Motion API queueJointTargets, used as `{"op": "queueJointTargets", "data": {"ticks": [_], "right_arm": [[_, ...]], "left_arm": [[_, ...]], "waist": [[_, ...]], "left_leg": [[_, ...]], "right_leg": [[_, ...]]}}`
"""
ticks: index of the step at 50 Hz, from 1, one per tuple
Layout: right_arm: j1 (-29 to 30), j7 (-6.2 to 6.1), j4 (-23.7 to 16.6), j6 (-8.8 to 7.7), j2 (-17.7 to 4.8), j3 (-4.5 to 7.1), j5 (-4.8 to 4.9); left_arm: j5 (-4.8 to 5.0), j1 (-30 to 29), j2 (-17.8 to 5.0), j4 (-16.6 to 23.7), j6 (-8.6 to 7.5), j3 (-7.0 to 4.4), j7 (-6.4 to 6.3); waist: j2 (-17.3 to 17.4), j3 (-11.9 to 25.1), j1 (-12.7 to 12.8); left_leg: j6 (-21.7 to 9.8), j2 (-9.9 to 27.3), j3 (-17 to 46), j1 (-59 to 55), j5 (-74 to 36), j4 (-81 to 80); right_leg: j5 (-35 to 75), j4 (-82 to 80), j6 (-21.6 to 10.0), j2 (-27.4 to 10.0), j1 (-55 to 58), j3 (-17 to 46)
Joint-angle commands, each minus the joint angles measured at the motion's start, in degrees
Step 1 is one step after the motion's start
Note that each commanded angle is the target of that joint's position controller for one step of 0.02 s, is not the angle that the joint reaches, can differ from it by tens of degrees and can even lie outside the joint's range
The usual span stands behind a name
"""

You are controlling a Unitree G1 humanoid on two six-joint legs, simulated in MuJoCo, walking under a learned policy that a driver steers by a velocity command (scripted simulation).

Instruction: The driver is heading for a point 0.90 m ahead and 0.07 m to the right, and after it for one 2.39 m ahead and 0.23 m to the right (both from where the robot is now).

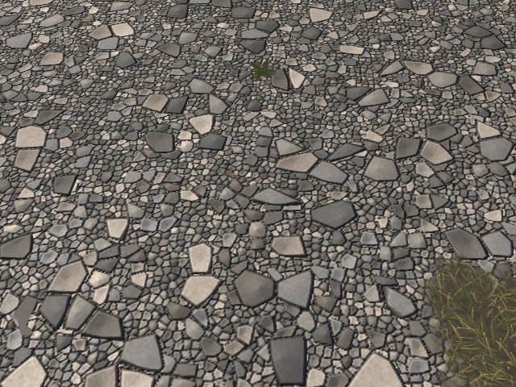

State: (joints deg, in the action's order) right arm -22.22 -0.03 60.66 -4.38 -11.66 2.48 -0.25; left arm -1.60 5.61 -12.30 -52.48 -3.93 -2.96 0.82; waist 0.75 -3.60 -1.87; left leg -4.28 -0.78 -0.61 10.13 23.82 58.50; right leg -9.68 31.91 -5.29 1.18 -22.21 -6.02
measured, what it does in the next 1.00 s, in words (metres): walks ahead: left foot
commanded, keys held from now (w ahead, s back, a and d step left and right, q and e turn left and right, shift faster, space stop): w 1.00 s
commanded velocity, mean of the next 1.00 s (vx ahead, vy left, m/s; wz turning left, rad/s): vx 0.50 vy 0.00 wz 0.00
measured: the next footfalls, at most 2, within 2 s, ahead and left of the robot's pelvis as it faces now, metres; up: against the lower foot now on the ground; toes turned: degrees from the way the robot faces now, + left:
left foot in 0.48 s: +0.43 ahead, +0.10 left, +0.00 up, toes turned +4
right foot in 1.06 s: +0.73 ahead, -0.07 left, +0.00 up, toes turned -4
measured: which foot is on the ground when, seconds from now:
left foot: up 0.00-0.46, down 0.48-1.00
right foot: down 0.00-0.48, up 0.50-1.00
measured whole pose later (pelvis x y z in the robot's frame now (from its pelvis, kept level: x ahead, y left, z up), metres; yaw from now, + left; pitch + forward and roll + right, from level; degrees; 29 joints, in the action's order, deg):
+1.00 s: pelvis +0.53 +0.02 +0.01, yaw +0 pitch +1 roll +1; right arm -26.6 -0.7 61.2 -5.3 -10.1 1.9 -1.3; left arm -1.3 0.9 -11.1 -50.3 -2.1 -1.7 1.6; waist -1.8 -2.6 -3.7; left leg -3.7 -4.6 -4.4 -7.3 18.0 9.8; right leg -4.2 34.1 -3.4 -3.1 -31.6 -4.4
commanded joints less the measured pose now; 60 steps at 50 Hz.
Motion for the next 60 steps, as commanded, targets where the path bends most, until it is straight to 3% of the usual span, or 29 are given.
{"op": "queueJointTargets", "data": {"ticks": [1,3,4,7,12,18,21,23,24,25,26,27,28,29,31,34,37,42,47,50,51,52,53,54,55,56,57,58,60], "right_arm": [[1.3,0.46,-4.3,-0.86,-4.7,1.18,-0.17],[0.1,1.03,-3.9,0.59,-3.1,1.03,-1.7],[0.0,1.33,-3.9,1.12,-3.0,1.11,-1.85],[5.3,1.65,-5.8,2.08,-3.1,1.12,-1.8],[17.2,1.96,-10.2,2.12,-3.0,0.63,-1.29],[25.5,1.83,-13.6,1.52,-2.9,-0.06,-0.97],[24.1,1.6,-14.0,0.81,-4.0,0.34,-0.93],[13.6,0.79,-10.8,0.15,-5.5,1.34,-1.13],[3.5,0.21,-7.5,-0.43,-7.3,2.25,-1.88],[-5.8,-0.51,-6.0,-0.74,-12.9,3.7,-3.43],[-6.0,0.08,-5.8,-0.16,-16.1,4.46,-2.82],[-0.1,0.43,-6.5,0.4,-13.1,3.93,-0.66],[5.5,0.58,-7.6,0.28,-9.2,2.79,-0.3],[8.1,0.74,-7.7,-0.08,-6.3,1.98,-0.53],[8.2,0.3,-6.4,-0.75,-3.7,1.03,-0.31],[3.8,0.12,-4.5,-1.88,-5.7,1.28,-0.1],[0.6,0.08,-3.6,-1.87,-6.3,1.25,-0.1],[-4.2,-0.06,-2.4,-1.67,-6.0,0.79,-0.2],[-8.2,-0.73,-0.6,-1.33,-6.2,0.73,-0.91],[-6.3,-1.21,-0.4,-1.15,-7.3,1.05,-1.25],[-5.4,-1.26,-0.5,-1.09,-7.9,1.22,-1.33],[-4.3,-1.13,-0.6,-0.85,-8.2,1.29,-1.18],[-3.5,-0.99,-1.3,-0.84,-7.5,0.96,-0.66],[-6.4,-0.39,-3.6,-0.91,-3.1,-0.14,1.28],[-8.9,-0.16,-3.1,-0.89,-4.5,0.78,1.11],[-4.0,-0.31,-3.9,-0.53,-6.9,1.49,-0.04],[0.0,0.03,-4.9,-0.84,-5.9,1.27,-0.38],[1.1,0.21,-5.0,-0.72,-4.6,1.17,-0.41],[-0.2,0.89,-4.6,0.73,-3.0,1.0,-1.83]], "left_arm": [[0.67,7.9,-5.7,-0.9,-0.07,-1.41,-0.11],[0.76,8.8,-3.3,-2.5,-0.96,-0.49,-0.54],[0.75,10.6,-3.7,-3.2,-1.44,-0.49,-0.66],[0.99,14.3,-5.8,-4.4,-2.1,-0.81,-0.81],[1.07,19.2,-5.2,-5.6,-1.97,-0.23,-0.94],[0.51,24.1,-5.7,-7.5,-1.74,-0.08,-1.5],[0.07,22.8,-6.7,-7.8,-1.42,-0.39,-2.0],[0.0,20.8,-7.7,-7.6,-1.15,-0.66,-1.99],[0.35,20.0,-7.2,-7.2,-1.02,-0.43,-1.85],[1.78,21.4,-4.0,-4.9,-1.13,0.55,-1.4],[2.68,26.8,-1.5,-5.0,-1.04,0.58,-1.07],[1.22,21.4,-6.0,-4.7,-0.63,-0.68,-1.3],[1.0,17.2,-5.5,-3.4,-0.96,-0.69,-0.95],[0.92,15.6,-4.4,-3.2,-1.02,-0.55,-0.76],[-0.42,17.0,-2.8,-3.8,0.37,-0.4,-0.13],[-0.64,14.8,-2.2,-2.9,1.77,-0.45,0.59],[-0.46,7.1,-3.0,-0.3,2.32,-0.5,0.81],[0.23,-2.7,-2.2,3.1,1.94,0.2,0.93],[0.27,-9.1,-2.5,5.8,1.33,0.6,0.73],[0.36,-6.7,-3.5,5.9,0.55,0.17,0.43],[0.33,-2.5,-4.3,4.7,0.25,-0.29,0.04],[0.13,5.6,-5.1,2.0,-0.21,-0.94,-0.42],[-0.88,15.8,-7.5,-1.1,-0.81,-1.97,-1.0],[-2.24,23.7,-13.6,-2.1,-1.0,-3.53,-1.52],[-0.57,21.5,-14.5,-2.1,-0.02,-3.88,-0.76],[0.88,14.4,-11.9,-1.0,0.33,-3.29,-0.48],[1.04,10.0,-7.6,-0.2,0.05,-2.13,-0.27],[0.78,8.1,-5.0,-0.4,-0.31,-1.35,-0.27],[0.83,9.0,-2.9,-2.1,-1.14,-0.48,-0.74]], "waist": [[-2.4,2.3,2.7],[-4.4,1.3,0.3],[-4.5,1.7,0.1],[-3.5,0.4,0.3],[-3.5,-1.9,2.9],[-4.5,-2.8,5.2],[-4.9,-2.1,3.3],[-5.0,3.3,-1.4],[-3.0,8.7,-5.3],[4.5,16.6,-7.1],[13.2,21.1,-4.0],[4.3,14.5,-2.4],[2.3,6.8,-0.8],[0.9,3.6,0.7],[2.7,2.1,3.5],[2.3,1.7,4.2],[2.1,-0.7,2.8],[2.4,-1.8,0.2],[3.1,-2.8,-1.5],[3.7,-1.7,0.8],[4.2,0.5,2.7],[3.2,4.6,6.2],[1.4,10.4,10.0],[-8.5,18.4,10.3],[-13.1,21.4,7.9],[-6.1,12.4,5.4],[-2.8,5.9,4.5],[-1.9,2.4,2.7],[-3.9,1.3,0.2]], "left_leg": [[-1.6,4.8,3.7,23.2,-6.3,11.8],[-0.4,6.3,3.1,18.5,-8.5,7.5],[0.1,6.2,2.4,18.1,-9.1,7.0],[1.7,7.3,0.9,23.2,-12.9,2.9],[3.8,7.5,-1.4,28.4,-20.9,-11.0],[1.9,4.7,-3.7,26.9,-22.4,-22.9],[-0.6,2.8,-4.1,22.3,-17.0,-26.6],[-2.9,-0.9,-5.7,9.0,-14.7,-30.2],[-4.7,0.2,-4.3,-4.7,-17.1,-32.4],[-8.9,14.7,13.2,-21.6,-12.4,-33.4],[-15.6,26.4,38.2,-29.3,-13.1,-41.0],[-13.6,22.9,34.4,-22.7,-7.8,-42.5],[-11.7,20.8,25.9,-13.8,-8.4,-44.4],[-9.7,17.9,20.2,-7.9,-12.1,-46.7],[-7.0,13.8,12.7,-1.5,-18.0,-49.0],[-7.6,12.6,8.9,-0.9,-23.7,-50.7],[-7.5,11.8,7.1,-2.7,-23.4,-53.0],[-6.3,10.5,3.8,-7.3,-30.5,-52.7],[-7.0,12.6,2.9,-15.8,-38.4,-49.7],[-6.0,13.9,1.7,-18.4,-51.8,-43.9],[-5.3,13.6,1.1,-18.3,-59.8,-38.9],[-4.3,12.1,-0.2,-17.0,-63.0,-29.7],[-3.2,9.9,-1.7,-8.3,-53.6,-17.3],[-0.8,3.1,-5.2,9.5,-26.8,3.5],[-0.6,-4.2,0.2,21.0,5.8,16.4],[-1.3,0.4,4.1,25.3,1.4,18.6],[-1.3,2.6,3.8,25.5,-3.1,15.9],[-1.2,4.6,3.5,23.3,-5.9,11.7],[0.1,6.1,3.0,18.6,-8.1,7.0]], "right_leg": [[-6.7,-21.5,-7.6,-17.8,17.7,25.1],[0.9,-23.1,-5.4,-14.1,12.6,18.0],[4.9,-23.2,-5.7,-13.6,12.5,16.6],[8.3,-25.2,-6.5,-12.9,13.9,13.5],[14.1,-26.3,-6.1,-11.4,18.0,10.0],[23.3,-23.6,-6.0,-13.0,26.5,8.0],[34.4,-18.6,-5.2,-14.5,29.8,7.2],[47.3,-6.2,-3.6,-13.3,29.1,5.4],[42.0,5.6,-2.5,-10.8,22.9,3.6],[20.1,24.6,-0.5,-6.4,7.3,0.8],[-22.2,41.2,0.5,3.9,-8.5,3.1],[-17.6,44.1,-0.5,-0.2,-12.6,9.6],[-12.2,41.8,-0.6,-2.6,-13.5,9.2],[-8.8,38.3,-0.5,-4.5,-11.6,8.9],[-6.4,33.7,0.8,-6.3,-6.5,8.4],[-3.7,30.8,2.4,-6.8,-8.0,6.7],[2.1,25.0,4.0,-8.2,-14.4,5.5],[9.0,11.6,4.7,-6.9,-15.8,3.2],[7.7,3.4,2.7,-4.9,-15.8,1.7],[1.7,-0.2,0.0,-2.6,-9.8,0.8],[-0.4,-1.3,-1.2,-0.7,-3.9,0.0],[0.9,-4.7,-2.5,1.2,5.4,-0.9],[2.4,-5.7,-4.6,-2.6,20.4,3.2],[-4.1,-8.1,-9.7,-19.0,37.1,25.5],[-3.5,-16.1,-14.3,-25.6,40.1,45.6],[-7.2,-16.6,-12.5,-23.1,32.3,37.2],[-5.9,-18.9,-11.0,-20.8,23.9,29.9],[-3.3,-21.2,-8.4,-17.7,17.9,24.3],[2.7,-23.1,-6.0,-13.9,12.4,17.5]]}}
Over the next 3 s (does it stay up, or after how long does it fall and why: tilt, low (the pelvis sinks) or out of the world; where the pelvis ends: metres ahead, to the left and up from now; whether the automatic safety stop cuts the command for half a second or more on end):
stays up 1.61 0.04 0.02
